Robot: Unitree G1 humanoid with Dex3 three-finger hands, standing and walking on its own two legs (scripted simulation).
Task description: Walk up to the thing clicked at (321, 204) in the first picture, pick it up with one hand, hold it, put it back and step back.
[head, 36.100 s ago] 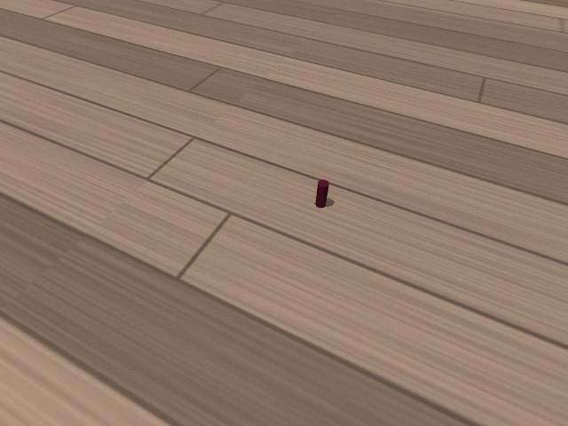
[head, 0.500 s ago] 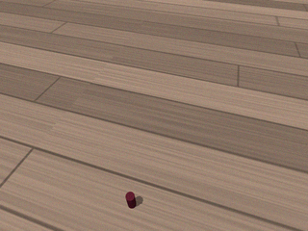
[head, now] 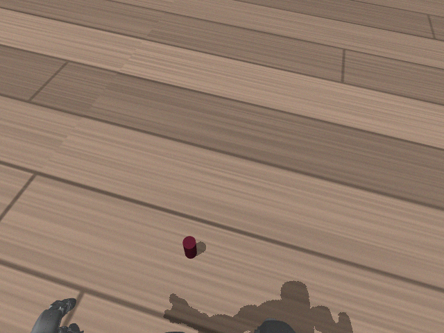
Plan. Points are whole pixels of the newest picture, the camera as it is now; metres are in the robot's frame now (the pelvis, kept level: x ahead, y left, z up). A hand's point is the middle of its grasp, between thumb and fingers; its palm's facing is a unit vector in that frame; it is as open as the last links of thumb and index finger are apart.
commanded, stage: step back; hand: left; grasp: from the side
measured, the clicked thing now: (190, 247) +0.47 +0.10 -0.68
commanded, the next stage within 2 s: none
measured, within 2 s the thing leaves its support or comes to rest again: neither
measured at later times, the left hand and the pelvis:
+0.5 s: hand out of the picture +0.06 +0.27 -0.13, palm faces -0.07 -0.92 -0.39, open 7.4 cm; pelvis -0.06 +0.01 +0.01, yaw -4 degrees
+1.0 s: hand out of the picture -0.07 +0.31 -0.15, palm faces -0.07 -0.93 -0.36, open 7.4 cm; pelvis -0.18 +0.05 +0.01, yaw -5 degrees
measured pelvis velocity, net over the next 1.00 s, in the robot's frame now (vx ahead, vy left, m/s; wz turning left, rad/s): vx -0.18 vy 0.05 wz -0.09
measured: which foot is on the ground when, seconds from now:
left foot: down 0.00-0.40, up 0.42-0.70, down 0.72-1.00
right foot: up 0.00-0.34, down 0.36-0.74, up 0.76-1.00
